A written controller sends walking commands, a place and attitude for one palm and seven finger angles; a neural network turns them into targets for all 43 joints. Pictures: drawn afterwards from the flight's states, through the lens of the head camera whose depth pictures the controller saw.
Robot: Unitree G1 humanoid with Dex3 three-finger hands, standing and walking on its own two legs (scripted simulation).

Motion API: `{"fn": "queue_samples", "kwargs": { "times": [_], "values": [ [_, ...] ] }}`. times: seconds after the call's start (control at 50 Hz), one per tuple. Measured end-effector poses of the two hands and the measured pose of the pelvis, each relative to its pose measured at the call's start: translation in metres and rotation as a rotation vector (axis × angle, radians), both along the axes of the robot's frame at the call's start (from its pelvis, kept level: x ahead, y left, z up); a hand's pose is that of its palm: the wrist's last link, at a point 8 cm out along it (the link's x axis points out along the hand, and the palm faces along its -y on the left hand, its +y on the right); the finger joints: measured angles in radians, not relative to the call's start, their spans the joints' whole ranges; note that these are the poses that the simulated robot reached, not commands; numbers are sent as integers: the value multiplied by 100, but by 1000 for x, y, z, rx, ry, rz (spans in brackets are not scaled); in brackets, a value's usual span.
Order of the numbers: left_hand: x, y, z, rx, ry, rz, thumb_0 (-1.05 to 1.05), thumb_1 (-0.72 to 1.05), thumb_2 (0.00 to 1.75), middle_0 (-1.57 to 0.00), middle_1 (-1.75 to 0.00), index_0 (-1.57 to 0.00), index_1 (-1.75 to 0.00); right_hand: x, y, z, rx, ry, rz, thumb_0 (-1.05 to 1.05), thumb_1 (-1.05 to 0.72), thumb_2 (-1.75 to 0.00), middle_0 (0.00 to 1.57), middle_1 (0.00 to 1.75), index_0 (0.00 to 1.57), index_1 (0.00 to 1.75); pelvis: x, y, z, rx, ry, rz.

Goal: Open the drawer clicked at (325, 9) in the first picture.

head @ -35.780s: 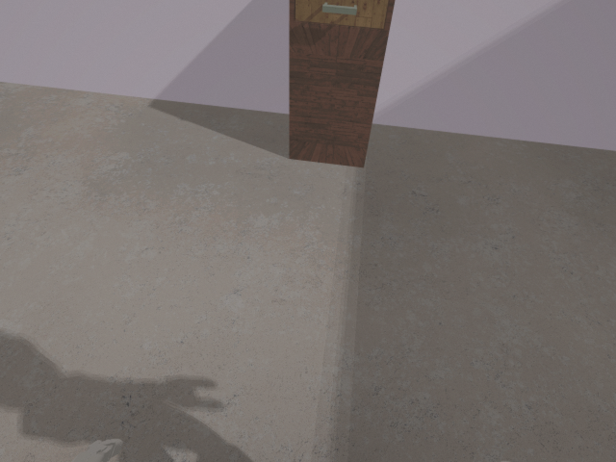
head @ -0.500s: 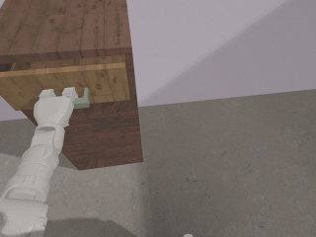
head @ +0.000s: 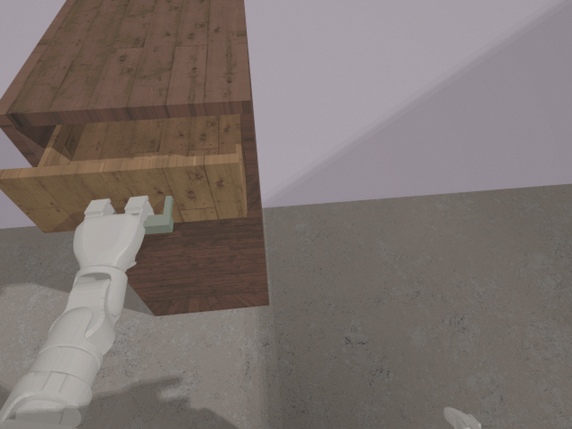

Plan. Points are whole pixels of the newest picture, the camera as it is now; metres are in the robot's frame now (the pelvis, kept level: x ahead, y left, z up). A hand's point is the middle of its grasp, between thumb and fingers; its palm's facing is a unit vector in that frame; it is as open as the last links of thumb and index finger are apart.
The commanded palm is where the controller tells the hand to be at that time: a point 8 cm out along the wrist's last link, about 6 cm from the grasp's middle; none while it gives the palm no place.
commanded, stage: pull the drawer open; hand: left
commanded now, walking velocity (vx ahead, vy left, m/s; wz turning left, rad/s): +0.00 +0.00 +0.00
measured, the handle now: (130, 215) +0.42 +0.28 +0.03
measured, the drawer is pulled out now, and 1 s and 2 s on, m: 0.11 0.22 0.30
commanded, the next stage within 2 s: open the thumb to release the handle in 1.78 s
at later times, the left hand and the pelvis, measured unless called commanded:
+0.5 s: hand (121, 287) +0.31 +0.26 +0.00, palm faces -0.01 -0.02 -1.00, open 5.7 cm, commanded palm +0.27 +0.25 +0.05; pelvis +0.00 -0.02 +0.00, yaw +0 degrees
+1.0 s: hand (114, 327) +0.25 +0.25 +0.00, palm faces +0.00 -0.05 -1.00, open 5.7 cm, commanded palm +0.21 +0.25 +0.05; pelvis +0.01 -0.02 +0.01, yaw -1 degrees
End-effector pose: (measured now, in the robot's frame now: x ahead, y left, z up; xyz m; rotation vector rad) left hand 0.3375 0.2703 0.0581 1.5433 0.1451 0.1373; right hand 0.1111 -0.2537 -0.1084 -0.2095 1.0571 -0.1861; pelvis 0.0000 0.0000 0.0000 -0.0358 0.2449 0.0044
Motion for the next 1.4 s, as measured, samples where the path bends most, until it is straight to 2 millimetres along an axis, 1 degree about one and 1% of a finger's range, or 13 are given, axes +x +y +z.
{"fn": "queue_samples", "kwargs": {
  "times": [0.22,0.36,0.64,0.8,1.0,1.16,1.3,1.4],
  "values": [
    [-27,-7,0,8,-2,33,1,72,83,-30,-132,-36,-134,16,-1,1,11,-54,34,1,-90,-90,20,30,20,30,-4,-7,1,10,-26,8],
    [-39,-10,1,11,5,49,1,72,82,-30,-130,-36,-135,26,-1,3,14,-83,55,1,-90,-90,20,30,20,30,-4,-13,2,17,-39,11],
    [-64,-14,1,0,5,52,2,73,82,-29,-131,-36,-135,49,-6,11,10,-144,74,1,-90,-90,20,30,20,30,1,-19,4,24,-55,-1],
    [-79,-16,0,-6,3,55,2,73,82,-29,-131,-37,-134,63,-5,17,14,-181,80,1,-90,-90,20,30,20,30,6,-20,5,26,-60,-10],
    [-111,-21,0,-26,-4,57,2,73,81,-28,-132,-38,-133,82,2,26,27,-235,101,1,-90,-90,20,30,20,30,12,-18,5,25,-71,-19],
    [-139,-25,0,-31,-10,60,2,72,82,-28,-132,-38,-132,95,12,29,42,-270,135,1,-90,-90,20,30,20,30,11,-16,4,25,-82,-21],
    [-161,-29,0,-34,-15,66,3,72,83,-28,-132,-39,-133,99,20,31,57,-291,166,1,-90,-90,20,30,20,30,6,-17,2,27,-96,-16],
    [-171,-30,0,-32,-21,68,3,71,84,-28,-132,-40,-133,97,23,30,57,-287,184,1,-90,-90,20,30,20,30,2,-19,1,29,-106,-13]
  ]
}}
